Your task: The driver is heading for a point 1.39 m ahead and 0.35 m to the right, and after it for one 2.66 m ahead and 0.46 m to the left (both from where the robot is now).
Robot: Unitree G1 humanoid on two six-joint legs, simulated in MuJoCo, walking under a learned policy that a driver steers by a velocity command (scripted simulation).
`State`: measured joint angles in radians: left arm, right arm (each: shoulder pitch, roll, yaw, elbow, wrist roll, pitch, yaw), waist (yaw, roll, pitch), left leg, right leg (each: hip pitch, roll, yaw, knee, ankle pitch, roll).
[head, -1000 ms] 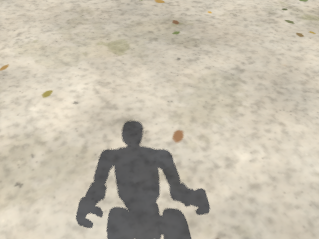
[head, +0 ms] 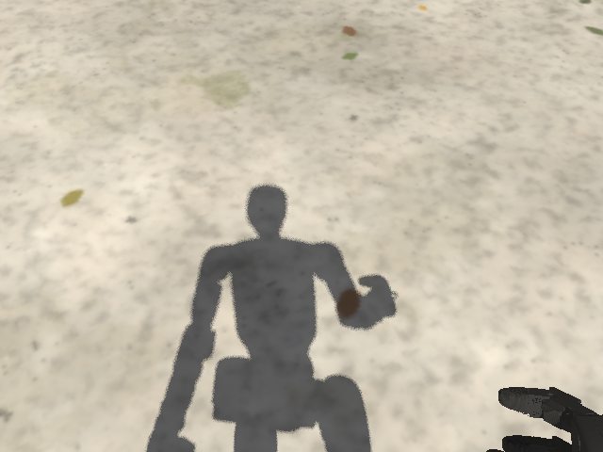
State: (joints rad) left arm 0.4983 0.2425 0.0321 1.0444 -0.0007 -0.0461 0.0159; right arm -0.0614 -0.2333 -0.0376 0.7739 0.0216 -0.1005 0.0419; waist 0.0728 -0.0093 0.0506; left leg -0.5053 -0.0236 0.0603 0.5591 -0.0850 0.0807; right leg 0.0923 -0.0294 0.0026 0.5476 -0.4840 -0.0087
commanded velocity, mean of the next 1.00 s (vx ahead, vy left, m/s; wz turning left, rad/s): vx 0.35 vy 0.00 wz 0.00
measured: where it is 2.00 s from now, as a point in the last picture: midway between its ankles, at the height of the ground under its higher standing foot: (378, 322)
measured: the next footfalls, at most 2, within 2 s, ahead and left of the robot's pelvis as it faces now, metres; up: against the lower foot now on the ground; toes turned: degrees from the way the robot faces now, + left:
right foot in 0.50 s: +0.46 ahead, -0.14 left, +0.00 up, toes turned -3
left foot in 0.92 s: +0.55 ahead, +0.08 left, +0.00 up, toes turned +0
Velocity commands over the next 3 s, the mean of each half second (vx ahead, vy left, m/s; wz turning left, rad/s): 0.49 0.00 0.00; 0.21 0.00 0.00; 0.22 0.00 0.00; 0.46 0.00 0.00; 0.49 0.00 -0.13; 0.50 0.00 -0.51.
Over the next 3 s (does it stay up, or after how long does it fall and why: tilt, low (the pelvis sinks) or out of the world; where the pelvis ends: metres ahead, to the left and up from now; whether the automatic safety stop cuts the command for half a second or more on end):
stays up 1.25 -0.16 0.01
